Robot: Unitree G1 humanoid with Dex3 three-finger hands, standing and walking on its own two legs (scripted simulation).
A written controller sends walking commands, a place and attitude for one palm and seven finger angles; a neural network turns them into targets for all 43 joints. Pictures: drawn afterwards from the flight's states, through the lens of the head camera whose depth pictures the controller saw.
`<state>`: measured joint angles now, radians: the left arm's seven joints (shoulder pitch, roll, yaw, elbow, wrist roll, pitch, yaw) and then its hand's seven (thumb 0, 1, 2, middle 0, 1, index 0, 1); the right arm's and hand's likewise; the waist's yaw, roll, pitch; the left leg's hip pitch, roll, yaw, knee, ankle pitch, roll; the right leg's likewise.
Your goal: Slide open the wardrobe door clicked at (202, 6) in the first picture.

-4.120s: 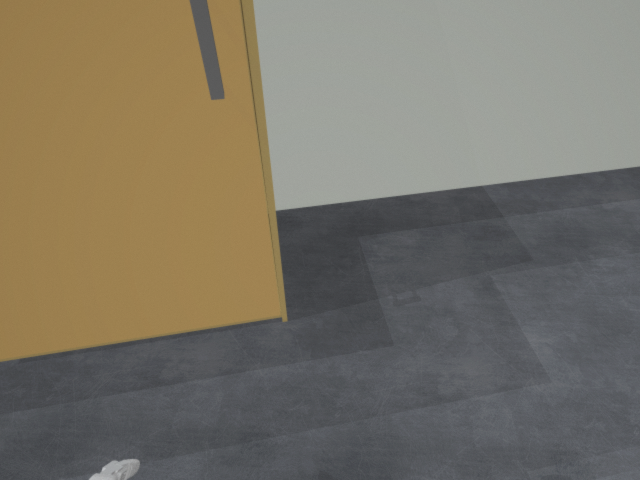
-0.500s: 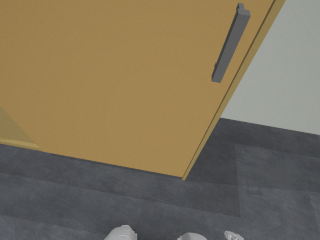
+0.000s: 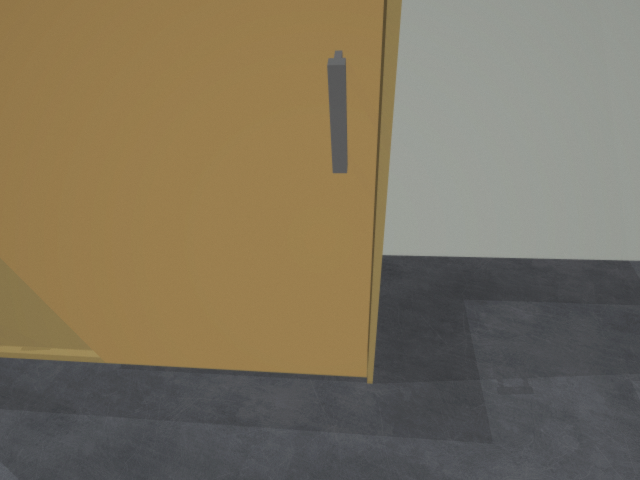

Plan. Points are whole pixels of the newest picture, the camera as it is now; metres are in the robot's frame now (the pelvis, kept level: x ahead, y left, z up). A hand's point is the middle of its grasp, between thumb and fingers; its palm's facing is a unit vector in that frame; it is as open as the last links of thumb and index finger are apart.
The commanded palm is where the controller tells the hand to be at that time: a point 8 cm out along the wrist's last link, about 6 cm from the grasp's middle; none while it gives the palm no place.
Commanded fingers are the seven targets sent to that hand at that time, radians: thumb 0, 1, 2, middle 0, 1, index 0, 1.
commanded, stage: come to a stop and stand still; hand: right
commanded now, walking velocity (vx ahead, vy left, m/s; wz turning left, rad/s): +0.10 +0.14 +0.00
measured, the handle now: (339, 114) +0.56 -0.01 +0.20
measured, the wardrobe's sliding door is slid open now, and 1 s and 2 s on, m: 0.00 0.00 0.00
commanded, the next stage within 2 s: look again from close up in 0.68 s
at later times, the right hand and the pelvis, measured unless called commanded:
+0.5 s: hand out of the picture +0.08 -0.13 -0.18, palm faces +0.03 +0.98 -0.21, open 7.1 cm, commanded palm none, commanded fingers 0.00 -0.90 -0.90 0.20 0.30 0.20 0.30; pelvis +0.02 +0.05 -0.01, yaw +0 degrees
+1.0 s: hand out of the picture -0.01 -0.14 -0.19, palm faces +0.06 +0.98 -0.20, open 7.3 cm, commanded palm none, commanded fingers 0.00 -0.90 -0.90 0.20 0.30 0.20 0.30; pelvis +0.00 +0.04 -0.02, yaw -1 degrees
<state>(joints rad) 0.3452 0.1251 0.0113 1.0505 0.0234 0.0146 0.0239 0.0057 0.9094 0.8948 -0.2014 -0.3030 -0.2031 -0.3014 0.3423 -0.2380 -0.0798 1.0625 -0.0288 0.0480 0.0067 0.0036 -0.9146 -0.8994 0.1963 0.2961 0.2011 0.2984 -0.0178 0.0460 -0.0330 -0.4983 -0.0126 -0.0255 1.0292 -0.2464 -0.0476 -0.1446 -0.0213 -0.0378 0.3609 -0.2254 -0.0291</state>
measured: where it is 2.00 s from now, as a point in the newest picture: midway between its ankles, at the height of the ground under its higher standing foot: outside the picture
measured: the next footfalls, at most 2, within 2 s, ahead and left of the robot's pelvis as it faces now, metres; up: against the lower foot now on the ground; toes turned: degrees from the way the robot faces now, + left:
left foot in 0.30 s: +0.03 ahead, +0.15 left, +0.00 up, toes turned +4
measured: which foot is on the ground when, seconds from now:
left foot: up 0.00-0.28, down 0.30-1.00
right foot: down 0.00-1.00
